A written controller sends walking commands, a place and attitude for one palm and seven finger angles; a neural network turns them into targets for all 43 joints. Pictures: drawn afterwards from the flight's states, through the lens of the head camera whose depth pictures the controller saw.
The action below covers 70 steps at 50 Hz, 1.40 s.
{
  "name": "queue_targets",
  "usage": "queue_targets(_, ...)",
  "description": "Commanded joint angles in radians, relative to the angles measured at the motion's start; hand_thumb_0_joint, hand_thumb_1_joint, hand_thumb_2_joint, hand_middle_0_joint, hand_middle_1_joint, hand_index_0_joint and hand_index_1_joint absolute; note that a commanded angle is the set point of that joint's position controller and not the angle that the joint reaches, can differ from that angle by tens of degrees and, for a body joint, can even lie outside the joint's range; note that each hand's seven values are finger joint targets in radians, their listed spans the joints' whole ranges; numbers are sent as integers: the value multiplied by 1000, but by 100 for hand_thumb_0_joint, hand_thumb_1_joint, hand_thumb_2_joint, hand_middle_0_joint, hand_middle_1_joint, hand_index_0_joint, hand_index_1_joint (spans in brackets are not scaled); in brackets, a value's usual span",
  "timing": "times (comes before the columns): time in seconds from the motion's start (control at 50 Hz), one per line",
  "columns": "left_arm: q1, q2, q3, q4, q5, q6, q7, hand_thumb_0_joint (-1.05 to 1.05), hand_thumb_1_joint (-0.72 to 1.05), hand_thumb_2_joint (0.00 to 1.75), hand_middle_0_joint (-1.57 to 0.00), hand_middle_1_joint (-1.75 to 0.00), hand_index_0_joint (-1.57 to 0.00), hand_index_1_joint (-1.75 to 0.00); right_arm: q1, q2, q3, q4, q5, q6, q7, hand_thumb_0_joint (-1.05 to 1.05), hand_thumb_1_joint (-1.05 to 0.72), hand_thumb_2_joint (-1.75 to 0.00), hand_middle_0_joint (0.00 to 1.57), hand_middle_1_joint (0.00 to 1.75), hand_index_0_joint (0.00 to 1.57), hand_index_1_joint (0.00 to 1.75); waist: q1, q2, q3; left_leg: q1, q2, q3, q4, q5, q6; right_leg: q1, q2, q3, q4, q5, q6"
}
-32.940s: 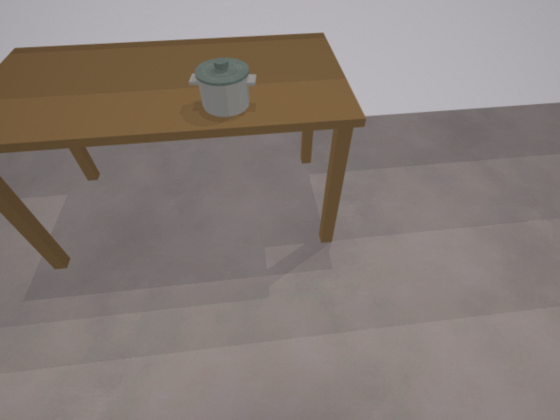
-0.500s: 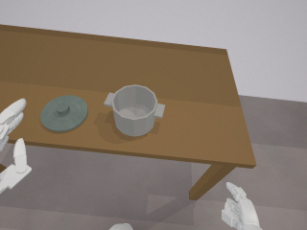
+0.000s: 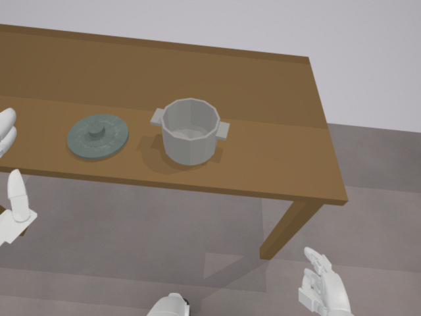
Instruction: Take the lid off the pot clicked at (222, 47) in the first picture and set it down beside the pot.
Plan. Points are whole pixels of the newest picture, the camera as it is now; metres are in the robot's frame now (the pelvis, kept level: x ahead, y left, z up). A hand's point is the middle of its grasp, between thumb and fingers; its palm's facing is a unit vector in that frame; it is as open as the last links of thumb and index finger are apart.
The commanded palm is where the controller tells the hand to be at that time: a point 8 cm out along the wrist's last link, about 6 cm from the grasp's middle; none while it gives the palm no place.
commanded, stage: step back with the hand held close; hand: left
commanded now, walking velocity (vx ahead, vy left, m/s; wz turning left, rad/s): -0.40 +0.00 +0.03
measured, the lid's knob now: (96, 129) +0.53 +0.36 -0.06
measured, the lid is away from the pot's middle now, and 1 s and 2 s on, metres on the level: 0.25 0.25 0.25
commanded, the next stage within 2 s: stop stepping back and stand still in 0.42 s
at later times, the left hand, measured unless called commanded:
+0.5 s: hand out of the picture +0.10 +0.24 +0.19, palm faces +0.26 -0.83 -0.50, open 7.4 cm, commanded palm none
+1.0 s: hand out of the picture -0.02 +0.29 +0.20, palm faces +0.39 -0.80 -0.45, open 7.4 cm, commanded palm -0.08 +0.33 +0.19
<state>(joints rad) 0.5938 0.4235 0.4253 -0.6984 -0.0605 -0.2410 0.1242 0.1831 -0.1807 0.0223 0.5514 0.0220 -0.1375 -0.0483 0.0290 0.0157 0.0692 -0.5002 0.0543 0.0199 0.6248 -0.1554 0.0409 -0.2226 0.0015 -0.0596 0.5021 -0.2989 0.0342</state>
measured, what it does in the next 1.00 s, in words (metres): walks backwards: left foot, then right foot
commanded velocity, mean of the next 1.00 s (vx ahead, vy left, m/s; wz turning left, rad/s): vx -0.09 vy -0.02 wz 0.02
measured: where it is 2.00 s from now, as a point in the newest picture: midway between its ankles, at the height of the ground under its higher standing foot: outside the picture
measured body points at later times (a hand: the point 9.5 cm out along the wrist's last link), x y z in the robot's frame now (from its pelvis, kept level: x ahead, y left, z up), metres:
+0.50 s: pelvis -0.10 +0.02 +0.01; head -0.07 +0.05 +0.45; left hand +0.08 +0.29 +0.22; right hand +0.08 -0.20 -0.06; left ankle +0.00 +0.10 -0.72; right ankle -0.09 -0.15 -0.71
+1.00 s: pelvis -0.20 +0.05 -0.01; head -0.22 +0.08 +0.44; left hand -0.04 +0.34 +0.22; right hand -0.06 -0.17 -0.08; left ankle -0.20 +0.12 -0.72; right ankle -0.21 -0.06 -0.72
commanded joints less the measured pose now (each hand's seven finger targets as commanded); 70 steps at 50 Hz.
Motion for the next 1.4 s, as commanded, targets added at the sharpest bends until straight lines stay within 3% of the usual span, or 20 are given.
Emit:
queue_targets(0.0, -16, 144, 63, -97, -14, -71, -17, 0, 90, 90, -20, -30, -20, -30, -35, -150, -71, -123, 8, -36, -12, 0, -90, -90, 20, 30, 20, 30, -44, -81, -221, 184, 45, -101, 27, -264, -20, -37, -184, 77, -143, 208, -91)
queue_targets(0.04, 41, 153, 70, -62, -32, -59, -15, 0, 90, 90, -20, -30, -20, -30, -18, -144, -103, -110, 27, -7, -15, 0, -90, -90, 20, 30, 20, 30, -57, -276, -215, 276, -29, -30, 313, -245, -51, -219, -324, 149, -177, 115, -167)
queue_targets(0.12, -4, 148, 81, -101, -20, -59, -10, 0, 90, 90, -20, -30, -20, -30, -107, -101, -53, -126, 23, 18, -20, 0, -90, -90, 20, 30, 20, 30, -70, -155, -100, 78, 1, -60, 69, -210, -25, -75, -294, 80, 22, 612, -107)
queue_targets(0.18, -40, 159, 94, -213, -19, -83, -9, 0, 90, 90, -20, -30, -20, -30, -88, -142, -81, -136, 7, -7, -23, 0, -90, -90, 20, 30, 20, 30, -55, 280, -128, 315, 272, -341, -234, 756, 111, -280, -35, 50, 381, -107, 1)
queue_targets(0.22, -13, 170, 114, -217, -3, -84, -9, 0, 90, 90, -20, -30, -20, -30, -40, -127, -87, -93, -22, -35, -2, 0, -90, -90, 20, 30, 20, 30, -41, 243, -231, 466, 297, -335, -164, 886, 134, -344, -15, 106, 471, -340, 1)
queue_targets(0.48, 69, 142, 113, -100, -28, -40, -6, 0, 90, 90, -20, -30, -20, -30, -49, -151, -90, -136, 1, -44, 10, 0, -90, -90, 20, 30, 20, 30, -41, 115, -148, 16, 161, -187, -218, -318, 16, 52, -15, -39, 47, 17, -17)
queue_targets(0.5, -166, -82, -297, 708, 113, 166, -139, 0, 90, 90, -20, -30, -20, -30, -34, -300, -120, 87, -28, 7, 29, 0, -90, -90, 20, 30, 20, 30, -105, -9, -102, -55, 105, -299, 188, -116, 22, -71, -193, 100, -49, 182, -32)
queue_targets(0.52, -260, 206, 67, -298, -40, 4, -58, 0, 90, 90, -20, -30, -20, -30, -73, -88, -113, -182, 54, -19, 15, 0, -90, -90, 20, 30, 20, 30, -36, -240, -206, 220, -37, -42, 306, -436, -65, -167, -221, 78, -176, 88, -105)
queue_targets(0.58, 11, 194, 92, -23, -14, -11, -33, 0, 90, 90, -20, -30, -20, -30, -42, -140, -102, -133, 36, -6, -12, 0, -90, -90, 20, 30, 20, 30, -63, -408, -146, 83, -57, -96, 805, -304, -46, -330, -374, 249, -227, -66, -215)
queue_targets(0.72, -33, 158, 69, -241, 12, -31, 17, 0, 90, 90, -20, -30, -20, -30, -34, -137, -54, -150, 16, -50, -29, 0, -90, -90, 20, 30, 20, 30, -67, 218, -32, 160, 21, -61, -327, -107, 16, -202, -105, 9, 298, 2, -62)
queue_targets(0.8, -83, 211, 126, -237, 22, -51, 18, 0, 90, 90, -20, -30, -20, -30, -5, -110, -73, -136, -15, -77, -1, 0, -90, -90, 20, 30, 20, 30, -76, 423, -118, 141, 159, -320, -221, 377, 102, -289, 19, 79, 774, -222, -18)
queue_targets(0.86, -83, 173, 94, -118, 21, -44, 4, 0, 90, 90, -20, -30, -20, -30, 12, -135, -74, -89, 2, -73, 33, 0, -90, -90, 20, 30, 20, 30, -56, 90, -55, 81, 188, -288, -180, 157, 131, -207, -15, 111, 554, -139, -31)
queue_targets(0.98, 0, 157, 89, 13, 2, -14, -31, 0, 90, 90, -20, -30, -20, -30, -25, -156, -63, -137, 17, 4, 27, 0, -90, -90, 20, 30, 20, 30, -62, -39, -103, -38, 62, -150, 27, -361, 58, 110, -21, 0, -4, 4, -83)
queue_targets(1.04, -54, 145, 74, 0, -11, -21, -32, 0, 90, 90, -20, -30, -20, -30, -13, -156, -98, -140, 32, 25, 22, 0, -90, -90, 20, 30, 20, 30, -56, -338, -171, -64, -105, -14, 609, -353, -3, 8, -300, 424, -180, -65, -261)
queue_targets(1.14, -87, 171, 64, -262, 11, -16, -17, 0, 90, 90, -20, -30, -20, -30, -70, -115, -51, -162, 10, 37, 12, 0, -90, -90, 20, 30, 20, 30, -66, -11, -46, 165, 37, -112, 326, -325, 25, -375, -275, 254, -50, -117, -227)
queue_targets(1.18, -96, 162, 51, -275, 23, -28, 8, 0, 90, 90, -20, -30, -20, -30, -33, -118, -32, -125, 5, -1, -11, 0, -90, -90, 20, 30, 20, 30, -72, 190, -63, 266, 5, -62, -168, -167, 22, -320, -120, 67, 257, -131, -150)
queue_targets(1.22, -113, 168, 56, -330, 30, -52, 42, 0, 90, 90, -20, -30, -20, -30, -23, -123, -55, -127, -7, -42, -12, 0, -90, -90, 20, 30, 20, 30, -50, 471, -93, 376, 179, -340, -318, 28, 35, -439, 65, 14, 664, -298, -81)
queue_targets(1.28, -94, 217, 112, -286, 23, -33, 38, 0, 90, 90, -20, -30, -20, -30, 18, -113, -64, -98, -28, -55, 7, 0, -90, -90, 20, 30, 20, 30, -76, 193, -91, 338, 241, -487, -244, 337, 107, -454, 24, 117, 759, -252, -52)
queue_targets(1.3, -276, -200, -293, 575, 141, 135, -53, 0, 90, 90, -20, -30, -20, -30, 65, -202, -120, 62, -41, -41, 40, 0, -90, -90, 20, 30, 20, 30, -188, 139, 45, 269, 223, -449, -85, 542, 115, -611, -48, 99, 829, -143, -41)
queue_targets(1.38, -361, -153, -319, 751, 119, 259, -131, 0, 90, 90, -20, -30, -20, -30, 198, -212, -127, 7, -67, 87, 19, 0, -90, -90, 20, 30, 20, 30, -146, -102, -114, 396, 222, -455, -136, 219, 168, -665, -12, 143, 862, -165, 2)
